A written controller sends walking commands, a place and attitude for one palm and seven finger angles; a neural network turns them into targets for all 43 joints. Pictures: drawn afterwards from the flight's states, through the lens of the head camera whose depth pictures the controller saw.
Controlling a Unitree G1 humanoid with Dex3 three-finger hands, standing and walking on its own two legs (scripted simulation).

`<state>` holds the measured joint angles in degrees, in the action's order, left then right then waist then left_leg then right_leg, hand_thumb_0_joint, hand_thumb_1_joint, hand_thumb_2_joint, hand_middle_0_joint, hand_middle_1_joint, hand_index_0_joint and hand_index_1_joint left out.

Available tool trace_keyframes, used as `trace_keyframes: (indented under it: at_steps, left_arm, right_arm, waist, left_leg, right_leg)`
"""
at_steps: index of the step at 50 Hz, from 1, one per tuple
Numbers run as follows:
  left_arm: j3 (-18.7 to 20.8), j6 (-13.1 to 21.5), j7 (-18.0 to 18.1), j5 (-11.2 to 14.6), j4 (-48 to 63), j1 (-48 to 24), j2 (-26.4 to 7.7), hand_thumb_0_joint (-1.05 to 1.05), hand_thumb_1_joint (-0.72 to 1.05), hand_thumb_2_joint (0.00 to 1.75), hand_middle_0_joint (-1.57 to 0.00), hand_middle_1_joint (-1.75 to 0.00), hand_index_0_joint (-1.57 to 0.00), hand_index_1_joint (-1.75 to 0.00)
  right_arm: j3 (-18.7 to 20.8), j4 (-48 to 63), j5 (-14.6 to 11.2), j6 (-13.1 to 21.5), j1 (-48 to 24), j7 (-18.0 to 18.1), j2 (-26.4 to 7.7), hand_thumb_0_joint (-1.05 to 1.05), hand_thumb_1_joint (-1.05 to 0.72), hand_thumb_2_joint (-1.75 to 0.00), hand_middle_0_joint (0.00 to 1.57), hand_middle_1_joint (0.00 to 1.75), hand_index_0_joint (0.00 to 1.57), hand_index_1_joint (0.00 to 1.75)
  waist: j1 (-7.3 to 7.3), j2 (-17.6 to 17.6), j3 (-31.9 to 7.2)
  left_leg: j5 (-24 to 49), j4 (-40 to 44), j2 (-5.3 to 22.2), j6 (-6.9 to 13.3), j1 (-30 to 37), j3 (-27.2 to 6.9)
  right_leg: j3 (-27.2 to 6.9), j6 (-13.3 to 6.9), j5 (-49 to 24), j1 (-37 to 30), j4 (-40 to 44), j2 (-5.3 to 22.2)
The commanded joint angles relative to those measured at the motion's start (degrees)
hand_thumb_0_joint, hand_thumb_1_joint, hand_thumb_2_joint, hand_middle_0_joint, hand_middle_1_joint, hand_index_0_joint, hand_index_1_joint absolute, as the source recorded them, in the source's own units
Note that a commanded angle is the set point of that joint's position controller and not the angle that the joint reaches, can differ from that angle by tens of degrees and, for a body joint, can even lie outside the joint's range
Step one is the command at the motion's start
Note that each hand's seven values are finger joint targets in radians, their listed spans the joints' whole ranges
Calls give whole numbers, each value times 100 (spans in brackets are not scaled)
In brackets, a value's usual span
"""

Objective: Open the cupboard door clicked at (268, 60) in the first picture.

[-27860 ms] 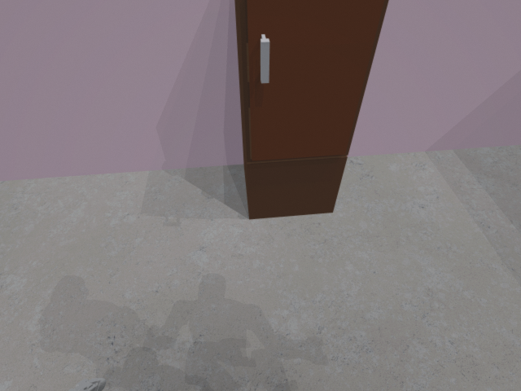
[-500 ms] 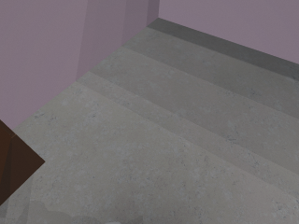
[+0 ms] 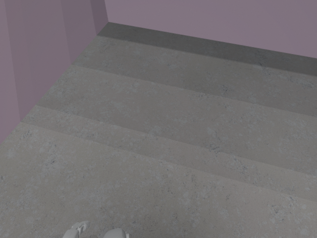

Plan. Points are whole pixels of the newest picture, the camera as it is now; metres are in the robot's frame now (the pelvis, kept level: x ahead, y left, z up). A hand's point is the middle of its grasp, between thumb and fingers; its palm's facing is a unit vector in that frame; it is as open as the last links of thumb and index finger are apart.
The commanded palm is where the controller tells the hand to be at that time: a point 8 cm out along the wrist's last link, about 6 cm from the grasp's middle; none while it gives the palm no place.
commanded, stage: walk to a spot facing it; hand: left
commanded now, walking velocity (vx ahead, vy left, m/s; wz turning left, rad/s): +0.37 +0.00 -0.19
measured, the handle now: out of the picture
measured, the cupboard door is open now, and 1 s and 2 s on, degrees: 45 45 45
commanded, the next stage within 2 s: turn to face it in 0.78 s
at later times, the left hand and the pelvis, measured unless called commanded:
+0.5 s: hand (116, 175) +0.32 +0.14 -0.17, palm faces -0.04 -0.98 -0.19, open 7.4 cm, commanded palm none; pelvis +0.24 -0.04 +0.00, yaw -5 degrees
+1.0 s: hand (138, 113) +0.58 +0.08 -0.16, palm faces -0.04 -0.98 -0.19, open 7.4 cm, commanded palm none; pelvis +0.48 -0.09 +0.00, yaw -3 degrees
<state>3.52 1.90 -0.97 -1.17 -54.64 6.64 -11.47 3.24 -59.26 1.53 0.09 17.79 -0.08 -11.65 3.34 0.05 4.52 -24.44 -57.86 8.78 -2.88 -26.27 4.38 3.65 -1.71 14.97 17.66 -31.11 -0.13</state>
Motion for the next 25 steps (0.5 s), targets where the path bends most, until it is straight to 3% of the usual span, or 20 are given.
trace_keyframes:
  at_steps: [1, 3, 4, 5, 6, 7, 8, 9, 10, 12, 13, 15, 17, 18, 19, 20, 21, 22, 23, 25]
  left_arm:
    - [275, 101, 10, -22, 92, 336, -988, 0, 90, 90, -20, -30, -20, -30]
    - [280, 85, -17, 10, 24, 335, -896, 0, 90, 90, -20, -30, -20, -30]
    - [241, 64, -31, 15, 55, 345, -688, 0, 90, 90, -20, -30, -20, -30]
    - [157, 62, -68, 28, 171, 363, -352, 0, 90, 90, -20, -30, -20, -30]
    - [103, 103, -81, 42, 381, 121, -217, 0, 90, 90, -20, -30, -20, -30]
    - [113, 137, -78, -25, 483, -284, -381, 0, 90, 90, -20, -30, -20, -30]
    - [136, 170, -94, -56, 484, -470, -349, 0, 90, 90, -20, -30, -20, -30]
    - [134, 169, -128, -44, 429, -467, -309, 0, 90, 90, -20, -30, -20, -30]
    - [112, 143, -176, -46, 363, -317, -244, 0, 90, 90, -20, -30, -20, -30]
    - [34, 91, -224, -20, 286, -259, -62, 0, 90, 90, -20, -30, -20, -30]
    - [21, 73, -242, -14, 238, -155, -53, 0, 90, 90, -20, -30, -20, -30]
    - [37, 62, -249, -30, 51, 114, -93, 0, 90, 90, -20, -30, -20, -30]
    - [163, 76, -195, -43, -246, 1002, -421, 0, 90, 90, -20, -30, -20, -30]
    - [294, 102, -133, -78, -450, 1762, -876, 0, 90, 90, -20, -30, -20, -30]
    - [454, 110, -52, -37, -615, 2426, -1521, 0, 90, 90, -20, -30, -20, -30]
    - [433, 41, -27, 46, -584, 2329, -1515, 0, 90, 90, -20, -30, -20, -30]
    - [365, 73, 52, 5, -505, 1912, -1296, 0, 90, 90, -20, -30, -20, -30]
    - [295, 84, 123, -10, -403, 1472, -910, 0, 90, 90, -20, -30, -20, -30]
    - [220, 130, 139, -36, -334, 1226, -691, 0, 90, 90, -20, -30, -20, -30]
    - [199, 218, 119, -50, -366, 1139, -652, 0, 90, 90, -20, -30, -20, -30]
  right_arm:
    - [6, 433, 27, 232, 208, -87, -127, 0, -90, -90, 20, 30, 20, 30]
    - [33, 320, 40, 298, 531, -68, -204, 0, -90, -90, 20, 30, 20, 30]
    - [84, 208, 51, 342, 859, -18, -420, 0, -90, -90, 20, 30, 20, 30]
    - [211, 85, 123, 390, 1452, 36, -950, 0, -90, -90, 20, 30, 20, 30]
    - [285, 46, 181, 384, 1942, 106, -1343, 0, -90, -90, 20, 30, 20, 30]
    - [252, 97, 151, 371, 1802, 107, -1257, 0, -90, -90, 20, 30, 20, 30]
    - [227, 125, 162, 408, 1623, 106, -1093, 0, -90, -90, 20, 30, 20, 30]
    - [170, 188, 148, 450, 1307, 109, -879, 0, -90, -90, 20, 30, 20, 30]
    - [128, 203, 141, 491, 1016, 119, -799, 0, -90, -90, 20, 30, 20, 30]
    - [129, 153, 141, 501, 784, 116, -741, 0, -90, -90, 20, 30, 20, 30]
    - [137, 128, 127, 468, 705, 95, -782, 0, -90, -90, 20, 30, 20, 30]
    - [135, 74, 90, 401, 667, 68, -819, 0, -90, -90, 20, 30, 20, 30]
    - [124, 92, 42, 341, 395, 33, -750, 0, -90, -90, 20, 30, 20, 30]
    - [59, 204, -30, 337, 168, -3, -540, 0, -90, -90, 20, 30, 20, 30]
    - [-15, 496, -101, 327, -183, -38, -225, 0, -90, -90, 20, 30, 20, 30]
    - [33, 656, -43, 322, -666, -54, -363, 0, -90, -90, 20, 30, 20, 30]
    - [67, 633, -55, 343, -754, -35, -376, 0, -90, -90, 20, 30, 20, 30]
    - [102, 543, -26, 335, -691, -26, -419, 0, -90, -90, 20, 30, 20, 30]
    - [68, 444, -11, 313, -644, -42, -326, 0, -90, -90, 20, 30, 20, 30]
    - [15, 325, -24, 260, -466, -82, -51, 0, -90, -90, 20, 30, 20, 30]
  waist:
    - [-134, -503, -453]
    - [58, -249, -347]
    - [190, 303, -428]
    - [446, 1551, -555]
    - [638, 2043, -612]
    - [564, 1324, -253]
    - [480, 1067, -85]
    - [289, 923, 72]
    - [98, 842, -51]
    - [-10, 1035, -253]
    - [-34, 1140, -387]
    - [-132, 857, -436]
    - [-615, 180, -596]
    - [-1040, -701, -795]
    - [-1334, -2193, -885]
    - [-1366, -1485, -473]
    - [-1058, -1569, -215]
    - [-793, -1523, -169]
    - [-607, -1273, -189]
    - [-423, -775, -319]
  left_leg:
    - [817, 1761, -226, -38, 720, 300]
    - [1331, 2658, -438, -47, 1664, 553]
    - [892, 3027, -221, 38, 2349, 212]
    - [-149, 3815, 836, 486, 2934, -1488]
    - [-962, 4726, 2027, 1183, 3149, -3124]
    - [-760, 4719, 2180, 1466, 2869, -3346]
    - [-88, 4667, 2032, 1421, 2619, -3031]
    - [618, 4654, 1821, 1271, 2395, -2400]
    - [1461, 4504, 1539, 1083, 2450, -1611]
    - [2468, 4256, 1028, 776, 2312, -269]
    - [2369, 4178, 873, 699, 2120, 72]
    - [1734, 4019, 790, 660, 1690, 167]
    - [1209, 3091, 467, 426, 939, 441]
    - [622, 1756, -19, 215, -105, 945]
    - [-1109, 47, -592, 99, -1308, 853]
    - [-1160, -760, -377, 174, -1671, 66]
    - [-697, -1143, -108, 165, -1846, -172]
    - [-412, -895, 175, 168, -1619, -451]
    - [-251, -433, 259, 122, -1149, -445]
    - [-83, 682, 137, 73, -402, -163]
  right_leg:
    - [-1209, -823, 643, 73, 1641, 1228]
    - [-983, -646, 1064, 476, 1272, 921]
    - [-871, -498, 1109, 890, 566, 674]
    - [-336, -213, 1197, 1753, -1066, 57]
    - [-27, -33, 1788, 2467, -2667, -203]
    - [-479, -90, 1510, 2879, -3439, 249]
    - [-501, -26, 1142, 3084, -3950, 381]
    - [-576, 26, 791, 3020, -3870, 584]
    - [-467, 88, 687, 2771, -3362, 654]
    - [-30, 120, 633, 1800, -1852, 596]
    - [214, 113, 545, 1232, -1209, 464]
    - [596, 90, -31, 241, -586, 165]
    - [483, -51, -209, -1255, 42, 65]
    - [-715, -390, 839, -2319, 547, 921]
    - [-3089, -1041, 1774, -2856, 1795, 2302]
    - [-3441, -1281, 2111, -2377, 2239, 2427]
    - [-3336, -1299, 2009, -1946, 2123, 2373]
    - [-2660, -1158, 1382, -1533, 1989, 2252]
    - [-1992, -999, 416, -1108, 1862, 2060]
    - [-1314, -915, -597, -765, 1787, 1863]
